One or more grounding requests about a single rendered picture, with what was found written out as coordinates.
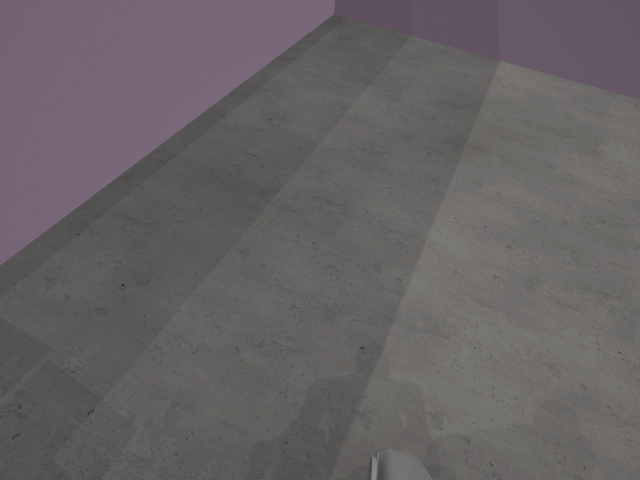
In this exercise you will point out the robot right thigh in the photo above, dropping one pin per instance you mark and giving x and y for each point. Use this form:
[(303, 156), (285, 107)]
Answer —
[(396, 465)]

